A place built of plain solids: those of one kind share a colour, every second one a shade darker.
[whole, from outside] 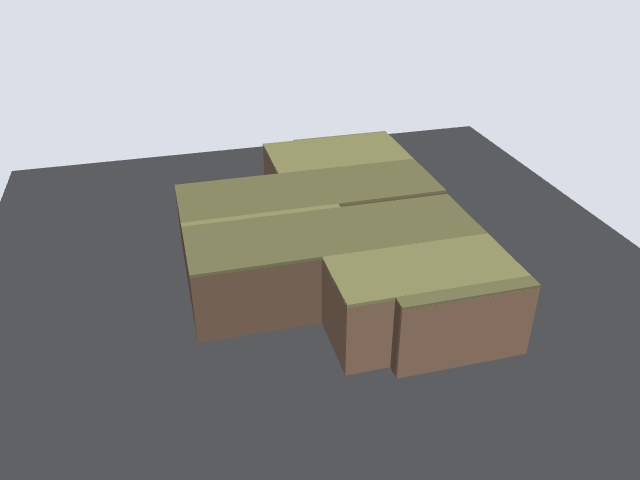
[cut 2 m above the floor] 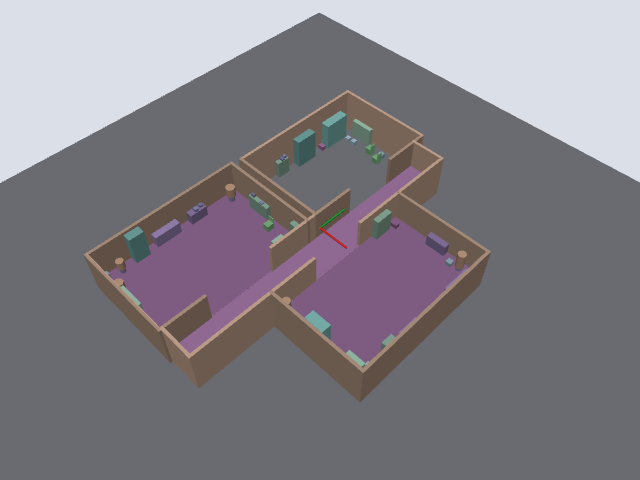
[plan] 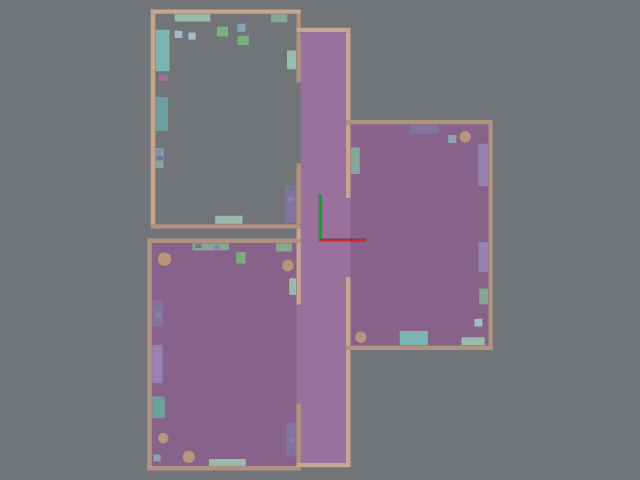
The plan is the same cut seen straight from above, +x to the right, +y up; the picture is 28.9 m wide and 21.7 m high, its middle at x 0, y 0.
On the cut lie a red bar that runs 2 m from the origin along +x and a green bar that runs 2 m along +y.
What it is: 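A storey of a split-level house; a hall and three lower rooms open beside it; the rooms' floors lie 1.11 m, 0.190 m and not at all below the hall's; a bare drop, one riser, a flush line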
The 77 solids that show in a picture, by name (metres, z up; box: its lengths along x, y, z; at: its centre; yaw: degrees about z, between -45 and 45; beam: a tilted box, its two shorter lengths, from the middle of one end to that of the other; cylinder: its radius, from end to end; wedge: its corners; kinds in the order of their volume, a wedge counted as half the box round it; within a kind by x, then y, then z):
{
 "floor_1": {"box": [6.54, 10.09, 0.97], "at": [-4.34, -5.18, 0.44]},
 "floor_2": {"box": [0.2, 4.46, 0.97], "at": [-0.97, -5.16, 0.44]},
 "floor_3": {"box": [2.04, 19.47, 1.16], "at": [0.16, -0.34, 0.53]},
 "floor_4": {"box": [0.2, 3.57, 1.16], "at": [1.28, 0.11, 0.53]},
 "floor_5": {"box": [6.23, 10.0, 1.16], "at": [4.5, 0.23, 0.53]},
 "wall_1": {"box": [0.2, 10.09, 3.95], "at": [-7.71, -5.18, 1.93]},
 "wall_2": {"box": [0.2, 9.51, 3.95], "at": [-7.55, 5.47, 1.93]},
 "wall_3": {"box": [6.94, 0.15, 3.95], "at": [-4.34, -10.35, 1.93]},
 "wall_4": {"box": [6.94, 0.2, 3.95], "at": [-4.34, -0.04, 1.93]},
 "wall_5": {"box": [6.78, 0.2, 3.95], "at": [-4.26, 0.62, 1.93]},
 "wall_6": {"box": [6.78, 0.2, 3.95], "at": [-4.26, 10.33, 1.93]},
 "wall_7": {"box": [9.19, 0.05, 3.95], "at": [-3.22, -10.25, 1.93]},
 "wall_8": {"box": [0.2, 2.69, 3.95], "at": [-0.97, -8.73, 1.93]},
 "wall_9": {"box": [0.2, 2.8, 3.95], "at": [-0.97, -1.53, 1.93]},
 "wall_10": {"box": [0.2, 0.45, 3.95], "at": [-0.97, 0.29, 1.93]},
 "wall_11": {"box": [0.2, 2.75, 3.95], "at": [-0.97, 2.09, 1.93]},
 "wall_12": {"box": [0.2, 2.28, 3.95], "at": [-0.97, 8.26, 1.93]},
 "wall_13": {"box": [0.2, 0.63, 3.95], "at": [-0.97, 9.91, 1.93]},
 "wall_14": {"box": [2.44, 0.15, 3.95], "at": [0.16, -10.15, 1.93]},
 "wall_15": {"box": [2.44, 0.2, 3.95], "at": [0.16, 9.5, 1.93]},
 "wall_16": {"box": [0.2, 5.11, 3.95], "at": [1.28, -7.53, 1.93]},
 "wall_17": {"box": [0.2, 3.1, 3.95], "at": [1.28, -3.22, 1.93]},
 "wall_18": {"box": [0.2, 3.33, 3.95], "at": [1.28, 3.56, 1.93]},
 "wall_19": {"box": [0.2, 3.97, 3.95], "at": [1.28, 7.41, 1.93]},
 "wall_20": {"box": [6.63, 0.2, 3.95], "at": [4.5, -4.87, 1.93]},
 "wall_21": {"box": [6.63, 0.2, 3.95], "at": [4.5, 5.33, 1.93]},
 "wall_22": {"box": [0.2, 10.0, 3.95], "at": [7.71, 0.23, 1.93]},
 "roof_1": {"box": [6.94, 0.15, 0.16], "at": [-4.34, -10.35, 3.98]},
 "roof_2": {"box": [6.78, 0.83, 0.16], "at": [-4.26, 10.01, 3.98]},
 "roof_3": {"box": [9.19, 5.31, 0.16], "at": [-3.22, -7.62, 3.98]},
 "roof_4": {"box": [9.03, 4.17, 0.16], "at": [-3.14, 7.51, 3.98]},
 "roof_5": {"box": [15.62, 5.04, 0.16], "at": [0.0, -2.45, 3.98]},
 "roof_6": {"box": [15.46, 4.91, 0.16], "at": [0.08, 2.97, 3.98]},
 "roof_7": {"box": [8.88, 0.45, 0.16], "at": [3.37, 0.29, 3.98]},
 "wardrobe_1": {"box": [0.58, 0.98, 2.02], "at": [-7.3, -7.57, 1.93]},
 "wardrobe_2": {"box": [0.57, 1.54, 2.2], "at": [-7.15, 5.7, 1.05]},
 "wardrobe_3": {"box": [0.63, 1.87, 1.99], "at": [-7.12, 8.57, 0.95]},
 "wardrobe_4": {"box": [1.26, 0.64, 1.97], "at": [4.24, -4.43, 2.1]},
 "case_1": {"box": [0.36, 0.91, 1.28], "at": [-7.25, 3.69, 0.59]},
 "case_2": {"box": [1.6, 0.33, 1.38], "at": [-5.77, 10.04, 0.64]},
 "case_3": {"box": [1.65, 0.3, 1.03], "at": [-4.94, -0.31, 1.44]},
 "case_4": {"box": [1.66, 0.31, 1.59], "at": [-4.19, -10.05, 1.72]},
 "case_5": {"box": [1.24, 0.36, 1.87], "at": [-4.12, 0.92, 0.89]},
 "case_6": {"box": [0.73, 0.37, 1.37], "at": [-1.85, 10.02, 0.64]},
 "case_7": {"box": [0.72, 0.36, 1.47], "at": [-1.63, -0.34, 1.66]},
 "case_8": {"box": [0.41, 0.85, 1.19], "at": [-1.29, 8.14, 0.55]},
 "case_9": {"box": [0.3, 0.76, 2.02], "at": [-1.24, -2.11, 1.93]},
 "case_10": {"box": [0.4, 1.21, 1.51], "at": [1.6, 3.59, 1.87]},
 "case_11": {"box": [1.06, 0.36, 1.76], "at": [6.92, -4.57, 1.99]},
 "case_12": {"box": [0.39, 0.72, 1.61], "at": [7.4, -2.55, 1.92]},
 "sideboard_1": {"box": [0.47, 1.74, 0.81], "at": [-7.35, -5.6, 1.32]},
 "sideboard_2": {"box": [0.49, 1.19, 0.74], "at": [-7.34, -3.32, 1.29]},
 "sideboard_3": {"box": [0.48, 1.65, 0.81], "at": [-1.32, 1.63, 0.35]},
 "sideboard_4": {"box": [0.43, 1.51, 0.83], "at": [-1.3, -9.04, 1.34]},
 "sideboard_5": {"box": [1.32, 0.42, 0.76], "at": [4.71, 5.0, 1.49]},
 "sideboard_6": {"box": [0.44, 1.93, 0.88], "at": [7.37, 3.39, 1.55]},
 "sideboard_7": {"box": [0.43, 1.34, 0.81], "at": [7.38, -0.77, 1.52]},
 "bush_1": {"cylinder": 0.24, "from": [-7.09, -8.96, 1.29], "to": [-7.09, -8.96, 1.88]},
 "bush_2": {"cylinder": 0.3, "from": [-7.03, -0.86, 1.38], "to": [-7.03, -0.86, 2.04]},
 "bush_3": {"cylinder": 0.28, "from": [-5.93, -9.8, 1.26], "to": [-5.93, -9.8, 1.77]},
 "bush_4": {"cylinder": 0.26, "from": [-1.45, -1.16, 1.31], "to": [-1.45, -1.16, 1.88]},
 "bush_5": {"cylinder": 0.26, "from": [1.85, -4.4, 1.56], "to": [1.85, -4.4, 2.4]},
 "bush_6": {"cylinder": 0.26, "from": [6.57, 4.66, 1.4], "to": [6.57, 4.66, 2.47]},
 "chair_1": {"box": [0.45, 0.44, 0.51], "at": [-4.44, 9.42, 0.2]},
 "chair_2": {"box": [0.05, 0.44, 0.88], "at": [-4.19, 9.42, 0.39]},
 "chair_3": {"box": [0.42, 0.47, 0.44], "at": [-3.58, -0.83, 1.14]},
 "chair_4": {"box": [0.45, 0.42, 0.47], "at": [-3.51, 9.02, 0.18]},
 "chair_5": {"box": [0.05, 0.42, 0.94], "at": [-3.25, 9.02, 0.42]},
 "basket_1": {"box": [0.32, 0.32, 0.33], "at": [-7.37, -9.86, 1.08]},
 "basket_2": {"box": [0.34, 0.33, 0.32], "at": [-6.4, 9.29, 0.11]},
 "basket_3": {"box": [0.33, 0.34, 0.45], "at": [-5.79, 9.22, 0.17]},
 "basket_4": {"box": [0.37, 0.37, 0.41], "at": [-3.55, 9.6, 0.15]},
 "basket_5": {"box": [0.36, 0.36, 0.29], "at": [5.98, 4.57, 1.26]},
 "basket_6": {"box": [0.35, 0.35, 0.33], "at": [7.16, -3.74, 1.28]},
 "toybox_1": {"box": [0.42, 0.3, 0.39], "at": [-7.09, 7.34, 0.14]},
 "toybox_2": {"box": [0.46, 0.32, 0.3], "at": [1.83, 4.59, 1.26]},
 "books_1": {"box": [0.28, 0.24, 0.2], "at": [-7.3, -3.39, 1.76]}
}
